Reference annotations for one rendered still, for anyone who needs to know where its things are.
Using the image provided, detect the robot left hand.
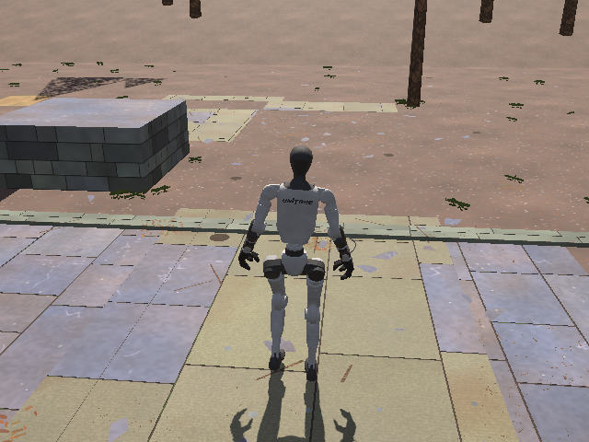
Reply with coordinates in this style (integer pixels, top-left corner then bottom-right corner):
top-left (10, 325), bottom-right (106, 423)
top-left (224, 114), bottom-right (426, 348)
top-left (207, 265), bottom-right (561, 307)
top-left (238, 248), bottom-right (260, 270)

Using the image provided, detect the robot right hand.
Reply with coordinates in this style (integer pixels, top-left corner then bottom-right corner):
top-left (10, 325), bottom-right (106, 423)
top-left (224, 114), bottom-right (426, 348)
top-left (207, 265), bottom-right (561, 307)
top-left (333, 258), bottom-right (354, 280)

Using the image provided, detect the right robot forearm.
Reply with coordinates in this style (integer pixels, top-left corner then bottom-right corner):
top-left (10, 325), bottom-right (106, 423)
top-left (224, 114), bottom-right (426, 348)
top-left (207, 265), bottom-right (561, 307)
top-left (333, 225), bottom-right (352, 262)

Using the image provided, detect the left robot forearm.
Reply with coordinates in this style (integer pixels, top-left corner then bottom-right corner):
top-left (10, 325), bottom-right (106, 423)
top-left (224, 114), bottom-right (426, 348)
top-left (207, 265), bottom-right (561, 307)
top-left (242, 219), bottom-right (260, 253)

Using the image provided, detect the robot right upper arm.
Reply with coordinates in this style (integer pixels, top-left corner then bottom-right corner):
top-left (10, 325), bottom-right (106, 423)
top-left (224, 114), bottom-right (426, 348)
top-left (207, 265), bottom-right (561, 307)
top-left (318, 187), bottom-right (342, 239)

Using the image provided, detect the robot left upper arm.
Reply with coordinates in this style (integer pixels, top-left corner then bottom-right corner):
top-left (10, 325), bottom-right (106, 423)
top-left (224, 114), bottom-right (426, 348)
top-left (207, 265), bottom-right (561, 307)
top-left (251, 184), bottom-right (280, 234)

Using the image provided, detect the right robot foot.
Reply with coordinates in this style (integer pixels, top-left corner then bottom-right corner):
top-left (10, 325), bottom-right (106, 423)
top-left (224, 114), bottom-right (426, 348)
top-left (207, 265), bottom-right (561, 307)
top-left (305, 358), bottom-right (318, 381)

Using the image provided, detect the humanoid robot head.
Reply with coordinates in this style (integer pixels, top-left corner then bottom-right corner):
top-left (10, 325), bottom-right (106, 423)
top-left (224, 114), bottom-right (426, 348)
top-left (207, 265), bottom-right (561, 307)
top-left (283, 145), bottom-right (315, 191)

